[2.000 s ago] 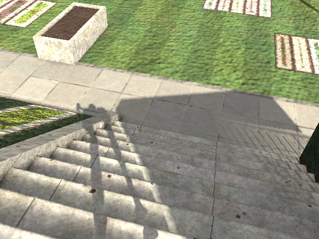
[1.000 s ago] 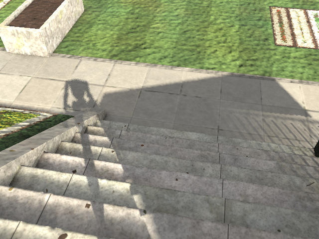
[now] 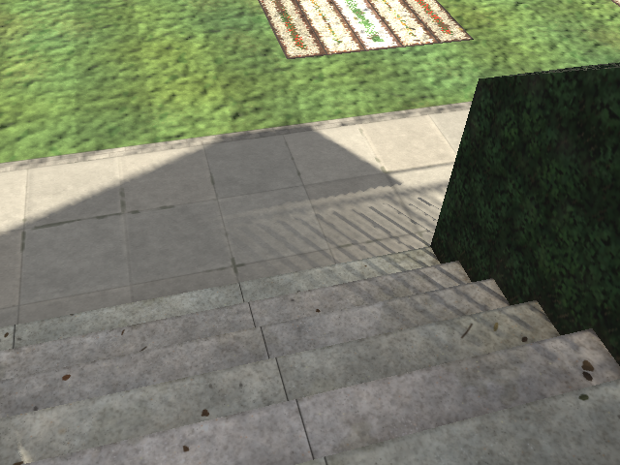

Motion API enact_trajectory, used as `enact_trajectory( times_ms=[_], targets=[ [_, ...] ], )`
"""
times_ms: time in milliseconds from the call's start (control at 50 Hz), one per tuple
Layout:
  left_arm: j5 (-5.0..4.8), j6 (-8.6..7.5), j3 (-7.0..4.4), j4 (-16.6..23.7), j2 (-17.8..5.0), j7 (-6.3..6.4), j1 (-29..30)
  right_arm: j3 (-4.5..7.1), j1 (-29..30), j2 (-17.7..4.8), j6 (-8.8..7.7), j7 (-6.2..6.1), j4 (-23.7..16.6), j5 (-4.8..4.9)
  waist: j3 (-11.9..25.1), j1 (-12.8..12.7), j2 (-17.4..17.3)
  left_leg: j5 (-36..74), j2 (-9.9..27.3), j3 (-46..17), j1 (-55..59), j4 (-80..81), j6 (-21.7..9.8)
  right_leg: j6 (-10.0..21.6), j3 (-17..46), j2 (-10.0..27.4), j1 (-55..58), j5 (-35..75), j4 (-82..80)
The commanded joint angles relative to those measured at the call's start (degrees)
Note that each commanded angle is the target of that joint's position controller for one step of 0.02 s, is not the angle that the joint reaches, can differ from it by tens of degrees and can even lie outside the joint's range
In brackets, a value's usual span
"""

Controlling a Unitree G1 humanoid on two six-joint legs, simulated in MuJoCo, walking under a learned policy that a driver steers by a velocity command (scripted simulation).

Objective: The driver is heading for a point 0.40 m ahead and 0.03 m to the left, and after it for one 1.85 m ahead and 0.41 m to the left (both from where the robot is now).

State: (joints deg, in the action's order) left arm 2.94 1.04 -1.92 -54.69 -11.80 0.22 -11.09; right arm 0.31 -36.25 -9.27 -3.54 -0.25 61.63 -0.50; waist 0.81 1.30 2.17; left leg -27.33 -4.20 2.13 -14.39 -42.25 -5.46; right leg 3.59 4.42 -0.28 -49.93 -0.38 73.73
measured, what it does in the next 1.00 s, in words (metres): goes down, turning left: right foot 0.18 m lower, then left foot 0.19 m lower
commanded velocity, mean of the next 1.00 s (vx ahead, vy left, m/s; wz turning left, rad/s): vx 0.50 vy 0.00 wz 0.21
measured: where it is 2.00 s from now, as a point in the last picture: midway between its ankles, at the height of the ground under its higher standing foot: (255, 426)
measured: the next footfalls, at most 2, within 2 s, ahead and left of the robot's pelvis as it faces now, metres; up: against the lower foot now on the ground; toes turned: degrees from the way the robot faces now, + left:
right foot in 0.32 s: +0.32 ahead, -0.09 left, -0.18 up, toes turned -2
left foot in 0.84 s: +0.56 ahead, +0.09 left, -0.37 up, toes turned +14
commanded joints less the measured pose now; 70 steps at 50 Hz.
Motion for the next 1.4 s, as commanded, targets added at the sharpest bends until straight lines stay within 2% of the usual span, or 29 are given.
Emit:
enact_trajectory(
  times_ms=[20, 80, 200, 260, 300, 320, 340, 360, 400, 420, 460, 520, 540, 640, 740, 820, 840, 860, 880, 900, 940, 1000, 1060, 1120, 1260, 1300, 1340, 1380, 1400],
  targets=[
    [-0.56, -0.97, -1.47, 1.3, -4.5, -0.72, 1.7, 0.99, 1.4, -6.7, -1.38, -1.42, -3.3, 1.47, -6.0, -3.3, -5.4, 22.3, 11.5, -17.6, -1.3, 10.0, -3.5, 0.6, 1.4, 2.2, -2.4, 18.4, -14.6],
    [-0.59, -2.48, -0.45, 2.9, -2.2, -1.75, 10.4, 0.67, 1.3, -6.5, -1.25, -2.05, -3.8, -0.09, -6.2, 0.6, -4.3, 8.2, 9.5, -16.3, -6.1, 7.6, -4.4, -0.3, -4.2, 0.7, 8.5, 32.2, -28.4],
    [-2.39, -3.38, 0.51, 7.8, -0.8, -1.8, 18.4, 0.55, -2.7, -4.9, 0.41, -1.55, -1.4, -2.24, -12.0, 9.6, -7.1, 22.2, 7.2, -14.0, 1.0, -2.9, -4.6, -1.2, -7.0, 0.3, 14.7, 22.8, -45.6],
    [-2.96, -4.24, 0.37, 6.1, -1.8, -0.65, 9.9, 0.49, -2.8, -4.9, 1.84, -3.06, -0.2, -2.59, -11.2, 8.1, -5.5, 35.7, 7.5, -14.0, 4.5, -13.2, -4.6, -0.1, -5.8, 2.2, 25.0, 18.7, -56.7],
    [-2.54, -4.13, -1.69, -1.8, -5.8, -0.31, -11.0, 0.96, 1.1, -7.4, 2.29, -3.08, 0.7, -2.61, -1.2, -2.2, -3.5, 46.4, 8.7, -13.0, 3.0, -34.7, -5.3, 2.1, -5.6, 3.3, 44.4, 26.1, -57.7],
    [-0.96, -3.9, -1.76, -2.9, -6.2, -0.32, -15.7, 1.45, 0.2, -8.3, 1.88, -2.67, 0.0, -0.88, -1.5, -4.7, 4.7, 22.2, 1.8, -7.3, -7.9, -54.0, -3.4, 4.1, -4.6, 6.4, 54.1, 30.1, -66.4],
    [-1.44, -3.63, -2.5, -5.2, -9.2, -1.21, -24.4, 2.14, -2.7, -5.9, 1.53, -2.52, -0.5, 0.32, 8.3, -4.3, 10.4, -28.5, -3.3, -3.9, -30.3, -74.1, -1.2, 8.2, 3.3, 17.2, 81.1, 59.9, -37.4],
    [-2.66, -3.7, -1.39, -4.0, -7.7, -2.25, -24.1, 2.03, -4.9, -7.9, 1.12, -3.15, -2.5, 2.15, 13.0, -3.9, 6.1, -24.5, 0.5, -7.1, -42.8, -69.7, -1.5, 10.8, 8.5, 22.9, 88.6, 53.0, -32.4],
    [-3.35, -2.37, -3.05, -3.3, -9.5, -0.77, -19.6, 2.6, 5.7, -9.5, 2.04, -2.5, -5.1, -1.22, 6.7, -5.2, 6.3, -11.2, 4.7, -6.1, -48.3, -65.2, -0.7, 18.8, 17.8, 24.3, 69.2, -1.9, -46.6],
    [-2.29, -2.65, -1.38, -1.3, -5.4, -0.32, -14.0, 3.4, 7.5, -10.9, 2.69, -1.83, -4.8, -1.94, 1.0, -1.5, -0.6, -1.2, 5.8, -7.6, -42.9, -53.0, 0.4, 16.4, 14.5, 21.2, 54.7, -12.5, -51.0],
    [-2.35, -4.59, 0.07, -1.8, -2.5, 0.82, -10.4, 3.22, 10.9, -6.2, 3.66, -0.56, -4.3, -1.67, -8.8, 2.7, -1.7, 16.0, 6.8, -10.4, -28.3, -30.3, 4.3, 10.8, 6.0, 15.4, 27.3, 3.8, -51.2],
    [-2.13, -6.01, -1.46, -2.9, -8.2, 0.86, -14.0, 3.38, 5.5, -4.0, 5.15, 0.06, -1.6, -2.84, -2.4, 4.5, 4.9, 28.1, 4.5, -5.2, -18.5, -30.3, 3.5, 10.3, 4.0, 14.8, 24.0, 17.0, -46.6],
    [-3.06, -6.96, -0.64, -4.0, -3.4, 0.82, -12.8, 4.32, 9.0, -6.0, 4.72, 0.42, -3.0, -1.96, -3.5, 4.9, 2.8, 38.2, 6.6, -10.4, -23.6, -20.5, 2.2, 7.2, 1.4, 11.2, 27.3, 5.4, -43.7],
    [-2.79, -7.41, 0.47, -3.8, -3.8, 1.58, -12.7, 3.14, 22.5, -4.1, 2.86, 1.77, -7.4, -2.11, -5.4, 1.1, 0.4, 63.1, 3.0, -6.7, -12.6, -4.5, 1.0, 3.7, -2.3, 9.9, 18.9, -21.8, -36.6],
    [-0.07, -5.9, 0.0, -5.4, -5.1, 2.23, -20.8, 1.92, 34.1, -4.5, 2.97, 1.89, -12.0, -0.69, -14.2, -7.0, 0.9, 51.0, 4.4, -1.2, -15.6, 12.0, 0.8, 5.2, -1.8, 11.7, 29.6, -14.3, -25.4],
    [0.2, -3.02, 0.05, -6.7, -6.8, 3.36, -22.3, 3.17, 17.8, -7.1, 2.5, 1.35, -5.9, -0.98, -5.8, -2.3, -2.4, 36.3, 4.2, 2.3, 1.6, 25.0, -3.3, 6.7, -4.6, 12.1, 37.6, 10.3, 0.7],
    [-0.17, -2.94, -0.1, -5.8, -7.5, 2.97, -21.1, 4.13, 9.3, -9.5, 2.2, 1.32, -3.4, -2.06, -2.5, 2.2, -6.0, 43.3, 4.1, 2.7, 13.7, 27.2, -4.9, 6.1, -8.2, 7.8, 31.1, 4.5, 19.2],
    [-0.94, -3.19, -0.07, -3.8, -3.7, 2.76, -21.3, 5.68, 3.3, -15.8, 2.25, 1.93, -1.9, -1.11, 4.8, 1.9, -17.9, 77.9, 15.7, -8.0, 37.4, 3.6, -11.8, 2.3, -12.9, -0.4, 4.5, -49.1, 47.8],
    [-2.3, -3.36, 0.27, 0.3, -5.5, 2.67, -19.3, 5.51, 0.9, -16.2, 2.75, 2.0, -2.9, 1.43, 14.7, 3.9, -13.7, 76.3, 21.9, -19.6, 48.8, -2.8, -16.4, 0.9, -8.7, 0.7, -11.3, -51.5, 53.7],
    [-2.39, -3.82, -0.13, 4.0, -7.2, 2.69, -10.2, 5.94, -0.3, -17.7, 3.4, 1.42, -3.5, 1.87, 14.3, 8.2, -10.4, 54.5, 27.0, -28.2, 48.4, 8.3, -20.6, 0.2, -6.4, 0.9, -22.2, -45.4, 52.0],
    [-0.35, -3.73, -1.01, 4.0, -9.4, 1.79, -5.8, 4.38, 5.1, -12.8, 4.33, 0.13, -4.3, 0.64, 3.1, 3.9, -2.8, 14.2, 25.3, -33.6, 26.2, 16.6, -18.7, -1.1, -0.6, 5.8, -20.5, -36.3, 31.2],
    [0.36, -1.36, -0.76, 4.1, -4.6, 0.62, -3.8, 1.59, 16.7, -8.5, 1.32, -0.74, -7.6, 0.23, -7.5, -4.7, -0.3, 25.7, 12.5, -20.2, -13.3, 19.1, -11.6, -5.7, -3.1, 5.4, 4.2, -8.2, -4.8],
    [0.55, -0.16, -1.18, -1.1, -3.3, 0.56, -14.2, 2.98, 13.2, -11.9, 0.99, -0.98, -7.3, 0.18, 0.1, -6.3, -8.7, 41.3, 11.8, -21.1, -13.1, 14.6, -11.8, -4.8, -4.6, 4.1, 14.8, 2.7, 0.7],
    [0.05, -1.43, -2.47, 5.9, -7.4, 0.08, 2.0, 1.6, 9.2, -6.6, 0.78, -2.41, -6.1, 1.15, -5.5, -1.6, -3.8, 15.0, 8.0, -25.2, -6.4, 7.4, -10.8, -4.5, -0.3, 4.5, 3.8, 21.2, -21.9],
    [-1.06, -2.92, -0.62, 10.9, -3.1, -0.98, 8.1, 2.03, 9.3, -8.3, 0.8, -1.84, -10.0, -1.49, -7.7, 3.4, -9.1, 9.8, 2.5, -24.2, -12.5, -4.6, -8.6, -4.1, -2.6, -0.6, 24.0, 20.1, -43.1],
    [-3.18, -3.72, -1.06, 10.6, -3.9, -0.51, 5.4, 2.1, 6.7, -8.2, 1.86, -3.38, -9.0, -2.56, -9.1, 4.6, -8.2, 12.7, 2.5, -25.6, -6.2, -11.5, -8.1, -3.1, 0.6, 2.4, 26.5, 21.0, -54.5],
    [-2.44, -3.52, -1.98, 5.1, -4.7, 0.24, -11.0, 1.93, 9.0, -8.8, 2.46, -3.09, -8.7, -1.74, -4.2, -1.8, -5.1, 24.9, 1.4, -21.7, -8.9, -29.0, -7.6, -0.8, -3.7, 2.5, 42.0, 22.0, -54.0],
    [-2.29, -3.66, -3.35, 0.8, -9.2, -0.11, -24.3, 2.55, 4.3, -6.8, 2.43, -2.42, -6.8, -1.3, 1.9, -5.1, 6.6, -15.4, -7.3, -12.1, -21.1, -65.0, -5.3, 1.9, 3.4, 11.7, 61.6, 35.6, -55.3],
    [-0.97, -3.53, -2.12, 0.2, -9.5, -1.19, -27.4, 2.21, -2.2, -3.9, 1.9, -2.06, -8.4, 1.47, 7.9, -0.4, 10.4, -27.0, -6.3, -10.3, -40.6, -80.1, -3.5, 1.7, 8.1, 18.6, 78.1, 53.7, -28.4]
  ],
)
Velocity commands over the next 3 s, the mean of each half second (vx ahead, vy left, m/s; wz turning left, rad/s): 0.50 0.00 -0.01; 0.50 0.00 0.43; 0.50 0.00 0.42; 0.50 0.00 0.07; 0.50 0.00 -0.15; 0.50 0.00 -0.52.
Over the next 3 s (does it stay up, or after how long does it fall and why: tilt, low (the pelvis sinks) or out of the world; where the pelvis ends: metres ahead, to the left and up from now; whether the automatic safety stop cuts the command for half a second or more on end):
stays up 1.53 0.40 -1.05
